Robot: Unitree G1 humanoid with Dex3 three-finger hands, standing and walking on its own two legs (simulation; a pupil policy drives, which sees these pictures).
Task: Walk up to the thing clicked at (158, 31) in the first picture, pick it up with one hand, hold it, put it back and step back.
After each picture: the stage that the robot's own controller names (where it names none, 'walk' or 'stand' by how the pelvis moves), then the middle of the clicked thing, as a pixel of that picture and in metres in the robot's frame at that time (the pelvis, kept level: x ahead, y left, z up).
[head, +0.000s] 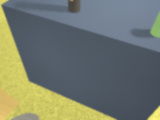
stand; out of the picture +0.67 -0.38 +0.07
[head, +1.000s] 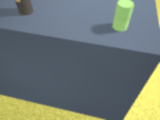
walk; (122, 15) +0.64 -0.14 +0.09
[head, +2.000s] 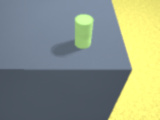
stand; (83, 32) +0.54 +0.00 +0.09
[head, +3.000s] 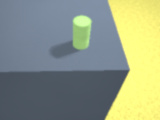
stand; (81, 33) +0.54 +0.01 +0.07
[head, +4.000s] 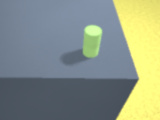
stand; (91, 42) +0.53 -0.03 +0.06
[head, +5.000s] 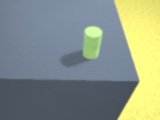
stand; (91, 43) +0.52 -0.03 +0.06
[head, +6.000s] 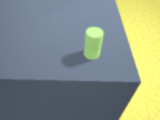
rise first; (93, 43) +0.52 -0.04 +0.06
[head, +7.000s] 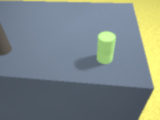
rise first; (105, 48) +0.51 -0.05 +0.07
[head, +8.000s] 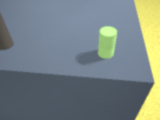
go down; (107, 43) +0.53 -0.05 +0.07
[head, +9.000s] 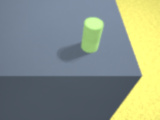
go down; (91, 35) +0.51 -0.07 +0.08
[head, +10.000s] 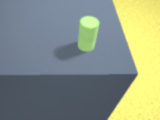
go down; (87, 34) +0.52 -0.06 +0.08
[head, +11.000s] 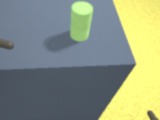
close in; (80, 22) +0.52 -0.04 +0.11
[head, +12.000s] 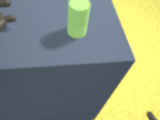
close; (78, 18) +0.52 -0.04 +0.12
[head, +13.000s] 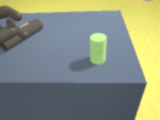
lift; (98, 49) +0.53 -0.05 +0.09
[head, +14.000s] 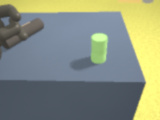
hold; (98, 48) +0.54 -0.06 +0.09
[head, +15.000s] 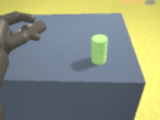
hold; (99, 49) +0.55 -0.06 +0.09
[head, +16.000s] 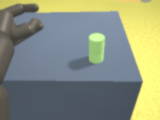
stand; (96, 48) +0.55 -0.05 +0.08
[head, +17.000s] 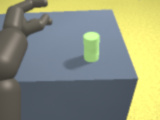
stand; (91, 47) +0.55 -0.04 +0.08
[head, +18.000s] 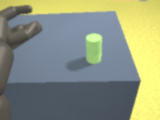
stand; (93, 49) +0.55 -0.04 +0.08
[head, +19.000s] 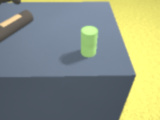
crouch; (88, 42) +0.55 -0.05 +0.08
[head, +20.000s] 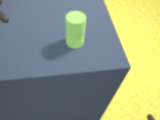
lower; (75, 30) +0.51 -0.04 +0.09
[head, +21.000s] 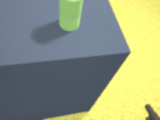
lower; (70, 10) +0.53 -0.04 +0.12
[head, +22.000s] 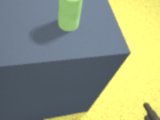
lower; (69, 10) +0.53 -0.04 +0.13
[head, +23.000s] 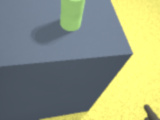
lower; (72, 9) +0.52 -0.04 +0.13
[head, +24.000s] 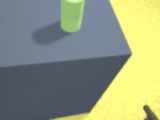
loosen; (71, 11) +0.53 -0.04 +0.13
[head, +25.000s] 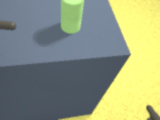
withdraw; (71, 13) +0.53 -0.03 +0.12
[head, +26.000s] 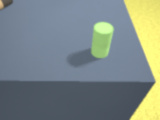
sink last; (101, 40) +0.49 -0.06 +0.10
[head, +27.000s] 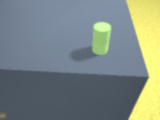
stand; (101, 38) +0.54 -0.04 +0.09
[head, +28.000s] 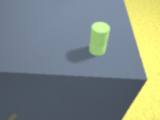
stand; (98, 39) +0.52 -0.05 +0.08
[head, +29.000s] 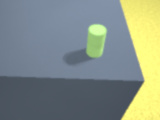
stand; (95, 41) +0.52 -0.04 +0.07
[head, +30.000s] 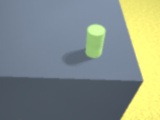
stand; (94, 41) +0.52 -0.04 +0.07
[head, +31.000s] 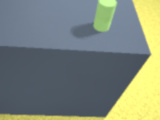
walk; (104, 14) +0.59 -0.08 +0.10
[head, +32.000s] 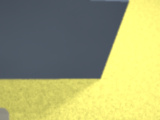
walk; out of the picture +0.89 -0.02 +0.09
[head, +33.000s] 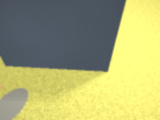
stand; out of the picture +1.16 -0.08 +0.08
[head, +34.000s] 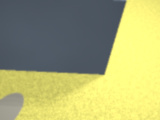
stand; out of the picture +1.12 -0.09 +0.07
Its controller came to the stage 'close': yes
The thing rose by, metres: 0.00
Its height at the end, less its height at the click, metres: +0.00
